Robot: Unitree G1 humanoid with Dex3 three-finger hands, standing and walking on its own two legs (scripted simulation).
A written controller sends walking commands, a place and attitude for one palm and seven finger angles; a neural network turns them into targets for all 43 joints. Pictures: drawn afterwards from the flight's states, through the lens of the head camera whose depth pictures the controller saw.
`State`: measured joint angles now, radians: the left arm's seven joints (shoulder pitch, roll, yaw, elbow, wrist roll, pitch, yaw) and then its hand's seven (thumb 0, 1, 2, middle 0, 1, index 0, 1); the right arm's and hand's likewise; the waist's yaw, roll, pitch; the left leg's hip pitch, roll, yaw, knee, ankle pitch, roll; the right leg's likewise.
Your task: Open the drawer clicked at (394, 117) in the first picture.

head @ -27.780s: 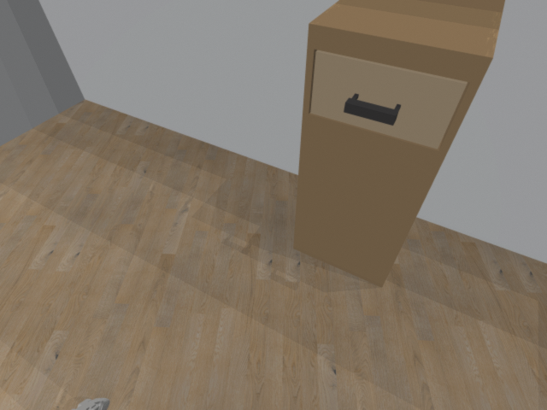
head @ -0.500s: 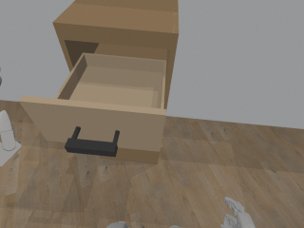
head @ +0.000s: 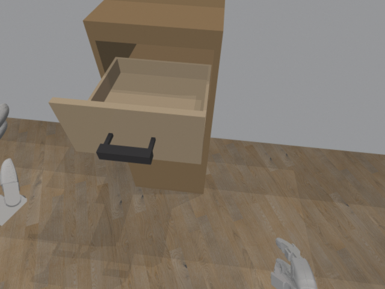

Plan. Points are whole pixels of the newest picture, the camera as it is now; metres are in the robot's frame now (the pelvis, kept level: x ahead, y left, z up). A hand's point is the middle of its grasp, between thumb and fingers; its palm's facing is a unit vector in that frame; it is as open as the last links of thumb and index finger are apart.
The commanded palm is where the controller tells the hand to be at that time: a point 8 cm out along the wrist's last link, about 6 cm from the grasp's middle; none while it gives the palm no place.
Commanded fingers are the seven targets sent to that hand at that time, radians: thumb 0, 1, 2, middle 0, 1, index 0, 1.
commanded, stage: stop stepping back and stand still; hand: left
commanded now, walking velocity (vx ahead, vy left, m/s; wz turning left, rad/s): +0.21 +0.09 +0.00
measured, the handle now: (128, 146) +0.43 +0.18 +0.03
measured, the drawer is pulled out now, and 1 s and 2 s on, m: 0.30 0.30 0.30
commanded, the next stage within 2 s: let the arm hang, fingers relaxed in 0.58 s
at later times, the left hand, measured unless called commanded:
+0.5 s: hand out of the picture +0.13 +0.25 +0.21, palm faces +0.44 -0.79 -0.42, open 7.5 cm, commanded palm +0.07 +0.29 +0.22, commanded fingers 0.00 0.90 0.90 -0.20 -0.30 -0.20 -0.30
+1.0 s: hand out of the picture -0.02 +0.19 -0.18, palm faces +0.09 -0.98 -0.17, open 6.9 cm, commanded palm none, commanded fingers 0.00 0.90 0.90 -0.20 -0.30 -0.20 -0.30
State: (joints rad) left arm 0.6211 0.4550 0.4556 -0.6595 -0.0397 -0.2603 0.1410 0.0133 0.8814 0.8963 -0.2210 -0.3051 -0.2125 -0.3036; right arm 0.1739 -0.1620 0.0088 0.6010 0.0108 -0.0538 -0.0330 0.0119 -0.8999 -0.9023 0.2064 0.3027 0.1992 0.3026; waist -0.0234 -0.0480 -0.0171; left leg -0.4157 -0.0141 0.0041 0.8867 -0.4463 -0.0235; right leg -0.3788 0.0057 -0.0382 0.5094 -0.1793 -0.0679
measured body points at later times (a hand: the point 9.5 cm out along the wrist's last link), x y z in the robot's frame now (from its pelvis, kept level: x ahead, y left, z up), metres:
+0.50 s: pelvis -0.06 +0.01 +0.00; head -0.07 +0.02 +0.45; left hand +0.10 +0.29 +0.23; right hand +0.09 -0.22 -0.09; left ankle -0.07 +0.13 -0.74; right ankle +0.00 -0.08 -0.73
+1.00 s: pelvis -0.07 +0.02 +0.00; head -0.04 +0.04 +0.44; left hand -0.02 +0.25 -0.16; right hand -0.01 -0.22 -0.14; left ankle -0.08 +0.13 -0.74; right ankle -0.02 -0.08 -0.74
